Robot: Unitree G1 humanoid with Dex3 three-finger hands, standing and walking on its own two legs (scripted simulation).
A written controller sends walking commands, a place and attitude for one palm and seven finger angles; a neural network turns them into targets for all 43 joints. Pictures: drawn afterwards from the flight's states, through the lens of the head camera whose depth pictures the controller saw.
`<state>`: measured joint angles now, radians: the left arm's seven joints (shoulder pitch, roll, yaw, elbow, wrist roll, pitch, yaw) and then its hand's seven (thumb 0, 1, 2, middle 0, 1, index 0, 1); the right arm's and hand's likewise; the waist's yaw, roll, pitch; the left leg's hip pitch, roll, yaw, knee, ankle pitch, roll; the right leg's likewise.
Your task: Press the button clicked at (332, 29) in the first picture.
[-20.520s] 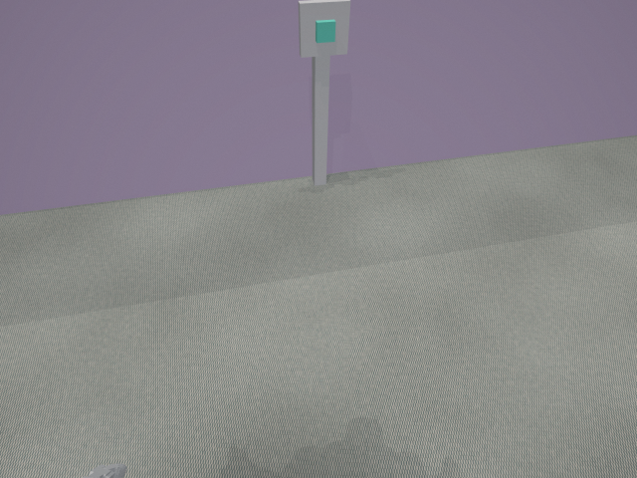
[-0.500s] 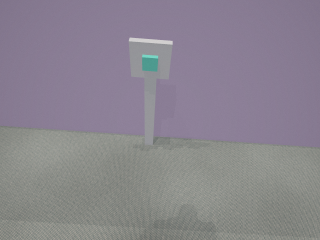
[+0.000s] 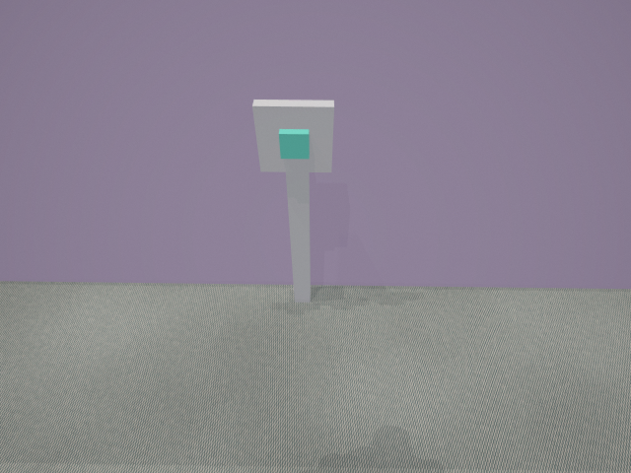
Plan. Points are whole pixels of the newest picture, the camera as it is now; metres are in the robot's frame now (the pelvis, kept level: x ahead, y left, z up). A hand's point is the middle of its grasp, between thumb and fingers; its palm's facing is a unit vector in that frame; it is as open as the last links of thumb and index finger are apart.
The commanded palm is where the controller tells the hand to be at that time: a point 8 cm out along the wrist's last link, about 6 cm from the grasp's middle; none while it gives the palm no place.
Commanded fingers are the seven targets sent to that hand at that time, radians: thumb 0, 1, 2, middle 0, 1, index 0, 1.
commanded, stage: let the arm hang, fingers relaxed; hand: left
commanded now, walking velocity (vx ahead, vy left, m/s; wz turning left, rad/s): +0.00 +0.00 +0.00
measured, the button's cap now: (294, 143) +0.81 +0.09 -0.03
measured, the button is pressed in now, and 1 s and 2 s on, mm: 0 0 0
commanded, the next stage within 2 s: stand and wait in 0.24 s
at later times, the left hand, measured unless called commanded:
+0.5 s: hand out of the picture -0.03 +0.15 -0.18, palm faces +0.04 -0.98 -0.18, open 7.4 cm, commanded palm none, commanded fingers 0.00 0.90 0.90 -0.20 -0.30 -0.20 -0.30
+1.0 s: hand out of the picture +0.00 +0.13 -0.17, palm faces +0.05 -0.98 -0.17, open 7.4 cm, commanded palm none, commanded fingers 0.00 0.90 0.90 -0.20 -0.30 -0.20 -0.30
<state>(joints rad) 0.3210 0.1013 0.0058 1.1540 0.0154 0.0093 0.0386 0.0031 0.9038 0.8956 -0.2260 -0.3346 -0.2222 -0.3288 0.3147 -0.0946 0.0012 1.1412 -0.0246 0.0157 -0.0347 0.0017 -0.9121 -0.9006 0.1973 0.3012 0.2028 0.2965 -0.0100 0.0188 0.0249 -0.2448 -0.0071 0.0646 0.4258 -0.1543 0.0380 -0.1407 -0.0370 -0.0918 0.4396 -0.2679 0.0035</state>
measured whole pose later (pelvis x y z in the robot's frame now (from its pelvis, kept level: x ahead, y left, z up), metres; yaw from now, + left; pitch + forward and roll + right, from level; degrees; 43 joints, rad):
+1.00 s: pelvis +0.02 -0.03 +0.00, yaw +0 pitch -2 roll +0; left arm 0.29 0.11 0.01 1.16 0.01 0.00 0.04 0.00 0.90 0.90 -0.20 -0.30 -0.20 -0.29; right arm 0.28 -0.11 0.00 1.16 -0.02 0.01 -0.04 0.00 -0.92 -0.90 0.20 0.30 0.20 0.30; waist -0.01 0.01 0.06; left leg -0.20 0.02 0.04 0.41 -0.18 0.00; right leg -0.08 0.00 -0.11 0.40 -0.28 -0.03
